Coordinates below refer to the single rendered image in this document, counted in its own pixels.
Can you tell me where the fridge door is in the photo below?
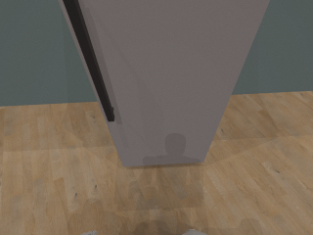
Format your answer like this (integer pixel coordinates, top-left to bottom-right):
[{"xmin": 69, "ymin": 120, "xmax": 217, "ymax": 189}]
[{"xmin": 59, "ymin": 0, "xmax": 270, "ymax": 166}]

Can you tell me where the handle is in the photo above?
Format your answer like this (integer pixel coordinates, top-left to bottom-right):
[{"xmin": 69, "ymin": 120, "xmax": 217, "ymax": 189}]
[{"xmin": 63, "ymin": 0, "xmax": 115, "ymax": 122}]

